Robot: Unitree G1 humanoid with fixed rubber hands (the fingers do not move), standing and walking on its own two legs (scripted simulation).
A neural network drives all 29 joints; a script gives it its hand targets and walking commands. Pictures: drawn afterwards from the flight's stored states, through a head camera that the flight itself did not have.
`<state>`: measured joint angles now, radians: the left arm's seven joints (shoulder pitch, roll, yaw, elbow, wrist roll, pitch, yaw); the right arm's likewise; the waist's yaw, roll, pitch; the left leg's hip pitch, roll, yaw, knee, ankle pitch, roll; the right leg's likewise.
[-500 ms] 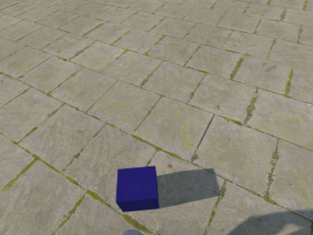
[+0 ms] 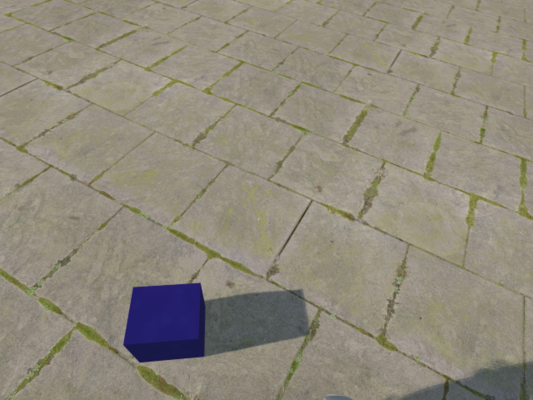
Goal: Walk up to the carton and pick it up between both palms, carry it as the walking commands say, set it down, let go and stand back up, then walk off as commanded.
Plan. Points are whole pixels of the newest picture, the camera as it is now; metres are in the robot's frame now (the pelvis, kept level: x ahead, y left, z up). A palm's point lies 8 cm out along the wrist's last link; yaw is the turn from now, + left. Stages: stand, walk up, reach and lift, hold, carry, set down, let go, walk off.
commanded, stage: walk off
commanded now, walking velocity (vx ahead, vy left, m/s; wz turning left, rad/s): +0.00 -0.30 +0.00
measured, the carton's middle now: (169, 323) +0.46 +0.29 -0.67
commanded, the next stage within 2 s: none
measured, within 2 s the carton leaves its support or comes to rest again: neither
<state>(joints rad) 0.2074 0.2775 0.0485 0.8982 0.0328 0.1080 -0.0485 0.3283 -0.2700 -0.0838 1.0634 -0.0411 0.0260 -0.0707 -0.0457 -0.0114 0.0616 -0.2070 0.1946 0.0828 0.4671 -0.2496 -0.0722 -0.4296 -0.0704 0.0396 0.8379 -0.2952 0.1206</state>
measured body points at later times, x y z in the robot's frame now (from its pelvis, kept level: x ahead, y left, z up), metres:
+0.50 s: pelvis +0.01 -0.17 -0.01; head +0.02 -0.13 +0.43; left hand +0.04 +0.07 -0.18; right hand +0.04 -0.43 -0.14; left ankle -0.01 -0.10 -0.75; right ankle +0.01 -0.24 -0.71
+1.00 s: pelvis +0.01 -0.35 -0.01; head +0.05 -0.38 +0.44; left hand +0.10 -0.10 -0.13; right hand +0.02 -0.64 -0.16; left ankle -0.03 -0.22 -0.66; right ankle +0.03 -0.46 -0.74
